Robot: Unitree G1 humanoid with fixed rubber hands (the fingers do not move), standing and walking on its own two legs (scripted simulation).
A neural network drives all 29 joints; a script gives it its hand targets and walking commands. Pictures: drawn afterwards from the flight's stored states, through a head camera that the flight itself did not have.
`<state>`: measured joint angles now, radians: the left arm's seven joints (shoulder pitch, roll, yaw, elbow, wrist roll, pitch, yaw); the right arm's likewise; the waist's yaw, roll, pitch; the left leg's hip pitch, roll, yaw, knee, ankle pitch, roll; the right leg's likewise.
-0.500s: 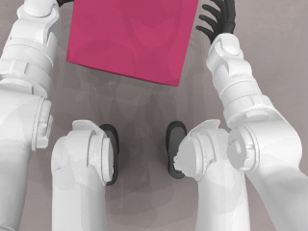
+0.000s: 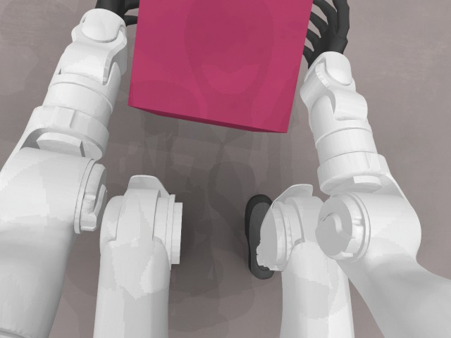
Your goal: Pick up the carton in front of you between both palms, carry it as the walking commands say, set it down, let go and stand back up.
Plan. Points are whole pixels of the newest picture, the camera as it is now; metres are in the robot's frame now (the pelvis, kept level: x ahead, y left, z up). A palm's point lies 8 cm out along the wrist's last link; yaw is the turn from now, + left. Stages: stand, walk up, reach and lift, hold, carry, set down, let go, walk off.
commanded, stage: reach and lift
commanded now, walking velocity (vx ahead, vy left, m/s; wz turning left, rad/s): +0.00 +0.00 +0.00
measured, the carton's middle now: (217, 63) +0.51 +0.05 -0.22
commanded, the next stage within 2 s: none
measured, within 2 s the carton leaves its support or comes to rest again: neither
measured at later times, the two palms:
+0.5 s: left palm out of the picture +0.48 +0.20 +0.06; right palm (438, 42) +0.48 -0.09 +0.06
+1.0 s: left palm out of the picture +0.43 +0.19 +0.21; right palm out of the picture +0.45 -0.10 +0.22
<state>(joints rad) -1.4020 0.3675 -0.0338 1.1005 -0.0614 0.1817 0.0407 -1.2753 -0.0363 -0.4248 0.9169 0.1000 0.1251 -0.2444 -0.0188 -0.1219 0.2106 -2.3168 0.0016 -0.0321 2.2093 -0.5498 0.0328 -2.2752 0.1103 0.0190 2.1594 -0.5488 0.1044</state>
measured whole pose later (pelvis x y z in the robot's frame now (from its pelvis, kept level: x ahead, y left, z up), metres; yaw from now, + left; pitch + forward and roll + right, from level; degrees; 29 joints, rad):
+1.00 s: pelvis +0.05 -0.01 +0.25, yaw +7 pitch +32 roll -1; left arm -0.68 -0.01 0.30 0.68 0.19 0.34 0.01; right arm -0.59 0.17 -0.43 0.55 -0.15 0.30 -0.13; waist -0.01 -0.03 -0.24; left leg -1.46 -0.05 -0.06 1.38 -0.48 -0.01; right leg -1.42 0.08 0.07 1.38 -0.51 0.03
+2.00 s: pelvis +0.09 -0.02 +0.41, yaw +8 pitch -4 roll +0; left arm -0.34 -0.17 0.32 0.42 0.33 0.62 0.00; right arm -0.37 0.18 -0.35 0.45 -0.33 0.58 -0.02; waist 0.00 -0.01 0.00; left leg -0.20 -0.03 -0.08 0.48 -0.21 -0.01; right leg -0.18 0.04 0.09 0.49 -0.24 0.00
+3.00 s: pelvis +0.10 -0.01 +0.41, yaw +8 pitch -8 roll +0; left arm -0.26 -0.15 0.21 0.25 0.29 0.78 0.01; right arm -0.29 0.16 -0.24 0.28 -0.30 0.75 0.00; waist 0.00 -0.01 0.00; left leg -0.05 -0.03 -0.08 0.36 -0.17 0.00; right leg -0.02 0.03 0.10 0.36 -0.20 0.00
